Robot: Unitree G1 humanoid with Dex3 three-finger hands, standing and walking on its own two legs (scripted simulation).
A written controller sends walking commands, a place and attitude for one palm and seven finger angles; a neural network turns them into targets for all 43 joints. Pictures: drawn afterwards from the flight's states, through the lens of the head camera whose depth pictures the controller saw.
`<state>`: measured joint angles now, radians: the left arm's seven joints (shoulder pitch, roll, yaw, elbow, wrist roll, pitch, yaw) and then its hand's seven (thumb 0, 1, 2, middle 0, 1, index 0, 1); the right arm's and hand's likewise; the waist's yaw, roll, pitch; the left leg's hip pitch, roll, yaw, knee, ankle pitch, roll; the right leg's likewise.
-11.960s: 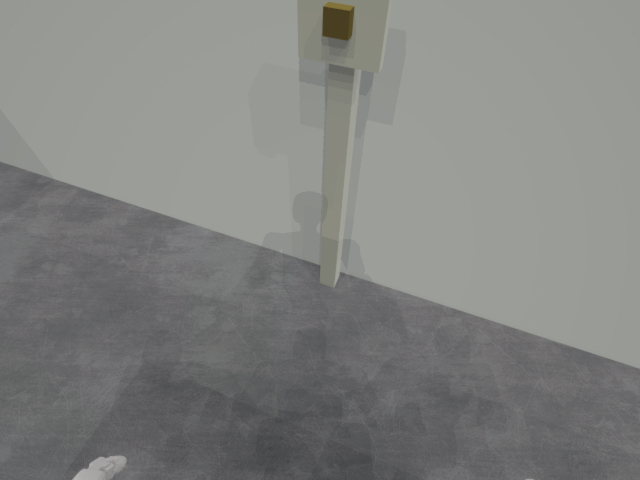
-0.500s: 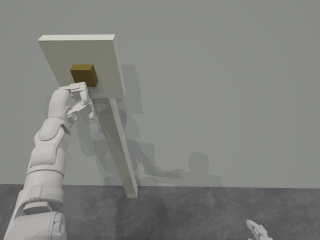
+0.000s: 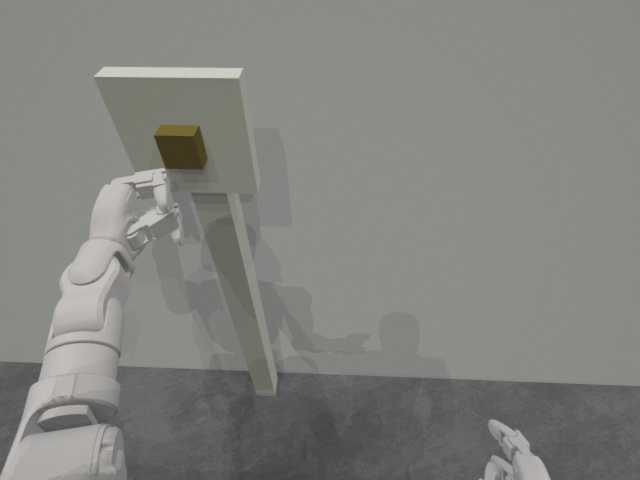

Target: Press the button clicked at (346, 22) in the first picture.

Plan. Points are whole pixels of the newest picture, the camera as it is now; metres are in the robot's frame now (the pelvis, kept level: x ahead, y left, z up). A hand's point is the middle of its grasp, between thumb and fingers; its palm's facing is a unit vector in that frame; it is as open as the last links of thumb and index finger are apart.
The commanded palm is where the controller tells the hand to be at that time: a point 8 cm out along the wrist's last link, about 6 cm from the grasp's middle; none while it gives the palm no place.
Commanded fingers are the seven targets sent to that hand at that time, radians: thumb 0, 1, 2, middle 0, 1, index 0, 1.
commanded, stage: press the button with the knuckle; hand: left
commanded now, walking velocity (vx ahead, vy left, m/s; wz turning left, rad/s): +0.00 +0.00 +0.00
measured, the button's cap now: (182, 146) +0.49 +0.21 +0.19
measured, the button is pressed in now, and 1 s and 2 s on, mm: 0 6 0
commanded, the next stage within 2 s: hold the button down briefly in 1.18 s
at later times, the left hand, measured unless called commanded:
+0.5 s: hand (187, 197) +0.42 +0.19 +0.16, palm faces +0.03 -1.00 +0.00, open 3.1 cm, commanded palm +0.39 +0.25 +0.16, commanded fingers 0.00 0.90 0.90 -1.30 -1.50 -1.30 -1.50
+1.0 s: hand (188, 187) +0.44 +0.20 +0.16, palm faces +0.03 -1.00 -0.01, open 2.9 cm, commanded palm +0.43 +0.24 +0.16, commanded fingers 0.00 0.90 0.90 -1.30 -1.50 -1.30 -1.50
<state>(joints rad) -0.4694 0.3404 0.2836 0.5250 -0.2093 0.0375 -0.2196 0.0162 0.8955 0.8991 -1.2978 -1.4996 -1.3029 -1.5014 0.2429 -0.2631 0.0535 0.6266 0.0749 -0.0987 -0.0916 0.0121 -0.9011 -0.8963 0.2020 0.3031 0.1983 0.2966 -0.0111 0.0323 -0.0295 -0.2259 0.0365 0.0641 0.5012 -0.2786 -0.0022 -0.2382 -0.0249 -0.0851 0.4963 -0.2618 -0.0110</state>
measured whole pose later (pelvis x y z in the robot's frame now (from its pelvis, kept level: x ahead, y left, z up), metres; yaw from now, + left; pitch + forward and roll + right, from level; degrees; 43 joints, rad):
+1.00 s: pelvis -0.01 +0.00 +0.00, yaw +1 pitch +4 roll -1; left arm -0.81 0.40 0.28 0.97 -0.15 -0.13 -0.22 -0.01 0.82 0.94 -1.30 -1.50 -1.31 -1.50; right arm 0.32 -0.27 0.04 0.69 0.06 -0.09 -0.07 0.01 -0.90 -0.90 0.20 0.30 0.20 0.30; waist -0.05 0.02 -0.03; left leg -0.35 0.03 0.05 0.57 -0.29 0.01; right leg -0.35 -0.03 -0.10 0.54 -0.26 -0.01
